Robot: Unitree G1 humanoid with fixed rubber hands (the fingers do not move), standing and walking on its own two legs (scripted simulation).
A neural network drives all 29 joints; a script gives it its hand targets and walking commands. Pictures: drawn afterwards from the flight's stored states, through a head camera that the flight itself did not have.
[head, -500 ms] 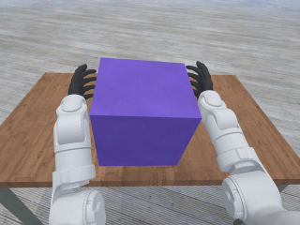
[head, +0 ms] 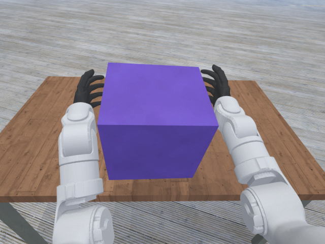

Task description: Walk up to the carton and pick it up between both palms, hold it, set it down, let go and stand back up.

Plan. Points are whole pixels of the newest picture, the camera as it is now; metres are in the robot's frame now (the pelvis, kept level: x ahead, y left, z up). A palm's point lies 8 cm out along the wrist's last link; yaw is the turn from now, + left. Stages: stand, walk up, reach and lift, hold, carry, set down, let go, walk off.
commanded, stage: hold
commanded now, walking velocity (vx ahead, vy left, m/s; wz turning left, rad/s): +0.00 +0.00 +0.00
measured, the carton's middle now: (153, 124) +0.37 +0.01 +0.13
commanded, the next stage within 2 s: none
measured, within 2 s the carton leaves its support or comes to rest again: neither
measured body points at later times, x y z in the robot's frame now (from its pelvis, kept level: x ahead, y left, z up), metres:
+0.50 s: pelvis +0.00 +0.00 +0.00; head -0.06 +0.02 +0.45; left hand +0.37 +0.16 +0.21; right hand +0.38 -0.15 +0.21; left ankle +0.02 +0.14 -0.75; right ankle -0.01 -0.13 -0.75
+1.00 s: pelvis +0.00 +0.00 +0.00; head -0.06 +0.02 +0.45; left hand +0.37 +0.17 +0.21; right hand +0.38 -0.15 +0.21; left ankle +0.02 +0.14 -0.75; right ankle -0.01 -0.13 -0.75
